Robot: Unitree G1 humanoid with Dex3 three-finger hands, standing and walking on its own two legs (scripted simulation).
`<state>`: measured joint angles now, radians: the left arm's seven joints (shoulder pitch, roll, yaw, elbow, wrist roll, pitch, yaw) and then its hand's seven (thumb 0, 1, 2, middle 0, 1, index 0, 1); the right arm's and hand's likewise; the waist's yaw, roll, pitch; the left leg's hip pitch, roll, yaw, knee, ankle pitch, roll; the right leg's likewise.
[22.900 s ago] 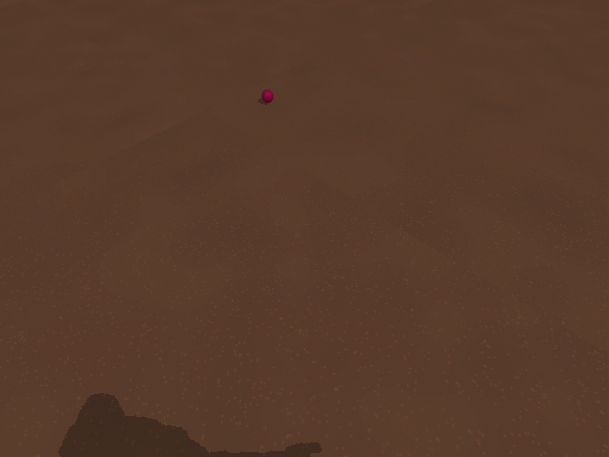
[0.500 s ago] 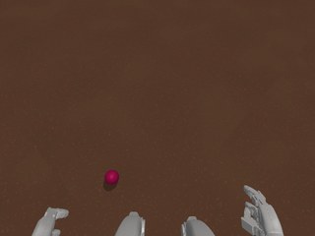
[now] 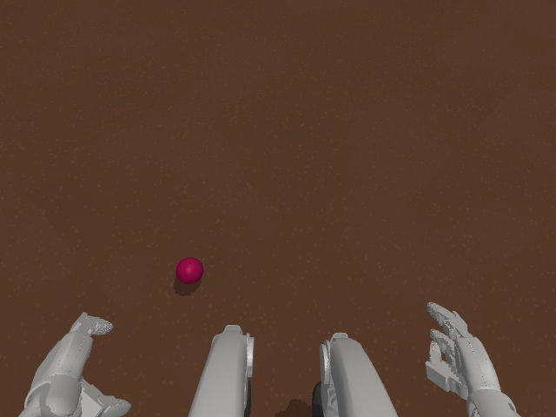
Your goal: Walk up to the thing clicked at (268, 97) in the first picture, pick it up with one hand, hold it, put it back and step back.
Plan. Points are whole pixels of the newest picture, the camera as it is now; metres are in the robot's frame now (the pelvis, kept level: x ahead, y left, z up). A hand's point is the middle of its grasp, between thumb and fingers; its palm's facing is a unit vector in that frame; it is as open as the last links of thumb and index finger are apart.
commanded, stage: rise first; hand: left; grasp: from above
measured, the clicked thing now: (189, 270) +0.45 +0.28 -0.56
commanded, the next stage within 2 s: approach in 1.50 s
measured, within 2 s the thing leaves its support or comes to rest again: neither
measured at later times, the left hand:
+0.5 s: hand (139, 307) +0.31 +0.31 -0.32, palm faces -0.46 -0.26 -0.85, open 14.0 cm
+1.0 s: hand (153, 289) +0.36 +0.32 -0.40, palm faces -0.45 -0.05 -0.89, open 14.1 cm
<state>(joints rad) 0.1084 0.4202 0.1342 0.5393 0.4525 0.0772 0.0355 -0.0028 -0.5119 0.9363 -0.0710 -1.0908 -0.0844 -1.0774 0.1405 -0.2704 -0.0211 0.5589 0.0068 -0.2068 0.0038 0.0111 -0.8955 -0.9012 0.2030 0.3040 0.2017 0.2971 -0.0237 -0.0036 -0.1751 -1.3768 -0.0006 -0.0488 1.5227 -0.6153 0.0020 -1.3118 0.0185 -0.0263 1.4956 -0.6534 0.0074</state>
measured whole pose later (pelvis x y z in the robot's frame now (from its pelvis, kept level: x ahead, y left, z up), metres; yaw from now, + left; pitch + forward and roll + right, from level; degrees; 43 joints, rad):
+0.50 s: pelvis -0.06 +0.00 -0.19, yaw -5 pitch +33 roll -5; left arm -0.51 0.64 0.20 0.97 0.94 -0.27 0.15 0.00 -0.50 1.01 -0.05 -1.07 -0.06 -1.07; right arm 0.11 -0.27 -0.05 0.74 -0.04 -0.10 0.08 0.01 -0.87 -0.90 0.20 0.30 0.20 0.30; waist -0.03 0.00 -0.11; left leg -2.07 0.02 -0.09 2.13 -0.64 -0.01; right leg -2.00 0.05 -0.07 2.09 -0.68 0.01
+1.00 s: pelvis -0.06 +0.00 -0.25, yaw -7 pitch +33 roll -8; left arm -0.73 0.79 0.20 1.25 1.26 -0.36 0.33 0.00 -0.51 1.00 -0.08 -0.98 -0.08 -0.98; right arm 0.10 -0.27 0.00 0.76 -0.12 -0.02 0.11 0.01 -0.90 -0.90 0.20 0.30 0.20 0.30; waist -0.12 -0.03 -0.08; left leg -2.26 0.01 -0.13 2.33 -0.65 0.00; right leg -2.16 0.05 -0.10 2.27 -0.69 0.02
